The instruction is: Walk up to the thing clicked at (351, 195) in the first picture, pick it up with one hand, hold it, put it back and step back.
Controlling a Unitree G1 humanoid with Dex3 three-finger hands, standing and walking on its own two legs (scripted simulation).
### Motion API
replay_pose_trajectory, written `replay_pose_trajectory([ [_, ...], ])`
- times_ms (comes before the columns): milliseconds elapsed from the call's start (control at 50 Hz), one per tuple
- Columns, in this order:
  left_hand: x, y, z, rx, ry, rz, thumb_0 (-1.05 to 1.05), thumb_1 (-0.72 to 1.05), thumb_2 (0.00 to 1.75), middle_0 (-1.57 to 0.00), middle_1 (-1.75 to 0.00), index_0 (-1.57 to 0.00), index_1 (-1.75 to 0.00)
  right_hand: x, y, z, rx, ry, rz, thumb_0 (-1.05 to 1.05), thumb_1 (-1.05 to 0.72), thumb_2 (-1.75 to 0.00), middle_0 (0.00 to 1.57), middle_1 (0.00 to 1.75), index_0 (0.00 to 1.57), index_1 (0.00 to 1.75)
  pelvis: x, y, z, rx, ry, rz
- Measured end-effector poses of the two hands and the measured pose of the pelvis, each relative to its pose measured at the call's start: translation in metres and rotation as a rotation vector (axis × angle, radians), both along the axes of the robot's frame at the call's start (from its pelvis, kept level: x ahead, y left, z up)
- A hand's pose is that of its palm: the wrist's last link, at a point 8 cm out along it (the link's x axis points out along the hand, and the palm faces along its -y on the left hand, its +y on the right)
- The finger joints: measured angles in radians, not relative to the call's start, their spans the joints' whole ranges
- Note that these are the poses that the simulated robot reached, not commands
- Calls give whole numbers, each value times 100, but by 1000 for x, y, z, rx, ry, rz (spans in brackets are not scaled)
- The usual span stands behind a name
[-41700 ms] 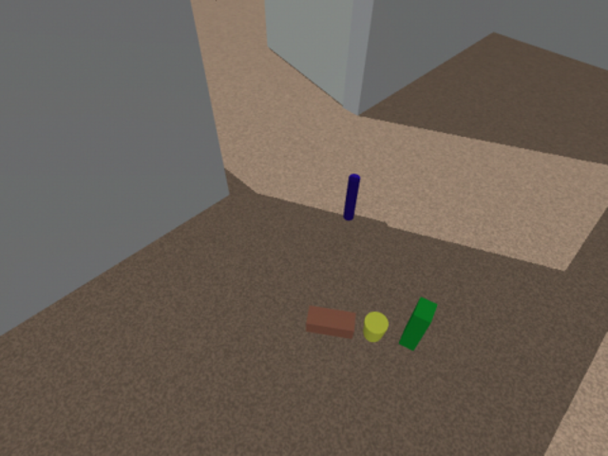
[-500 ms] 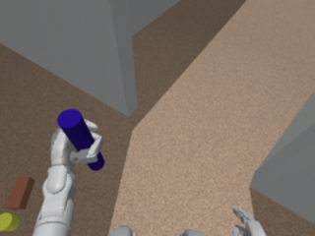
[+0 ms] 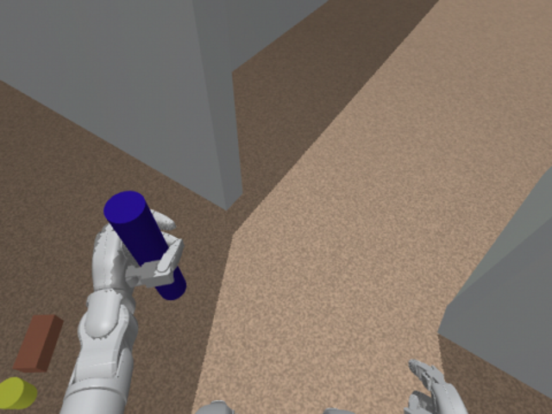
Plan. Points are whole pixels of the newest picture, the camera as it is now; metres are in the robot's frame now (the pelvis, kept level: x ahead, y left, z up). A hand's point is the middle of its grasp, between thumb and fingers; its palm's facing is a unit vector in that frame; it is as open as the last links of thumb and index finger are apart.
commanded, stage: hold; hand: left
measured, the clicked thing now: (153, 255) +0.33 +0.18 +0.04
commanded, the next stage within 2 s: crouch in 1.76 s
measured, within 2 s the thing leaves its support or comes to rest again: neither
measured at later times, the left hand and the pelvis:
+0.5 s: hand (155, 252) +0.32 +0.17 +0.05, palm faces +0.12 -0.99 +0.01, open 6.0 cm; pelvis +0.00 +0.00 +0.00, yaw +0 degrees
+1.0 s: hand (155, 250) +0.33 +0.18 +0.05, palm faces +0.12 -0.99 +0.01, open 6.0 cm; pelvis +0.00 +0.01 +0.00, yaw +0 degrees
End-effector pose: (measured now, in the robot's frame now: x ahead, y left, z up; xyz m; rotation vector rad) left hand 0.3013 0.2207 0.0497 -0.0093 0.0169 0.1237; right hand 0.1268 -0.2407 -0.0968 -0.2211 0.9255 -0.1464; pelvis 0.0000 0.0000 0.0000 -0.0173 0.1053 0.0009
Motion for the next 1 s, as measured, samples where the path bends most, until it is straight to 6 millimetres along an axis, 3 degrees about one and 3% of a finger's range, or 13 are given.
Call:
replay_pose_trajectory([
  [420, -5, 2, 2, -1, -9, -7, 2, 7, 114, -94, -111, -98, -112, -11, 2, 1, 0, 15, -7, 1, -90, -90, 21, 29, 20, 30, -5, 3, 2, 0, -13, -1],
  [1000, 0, 6, 2, 1, -14, 0, 2, 7, 113, -94, -112, -97, -112, -4, 6, 3, -1, 3, 0, 1, -90, -90, 21, 29, 20, 30, -2, 5, 2, -4, -9, 0],
])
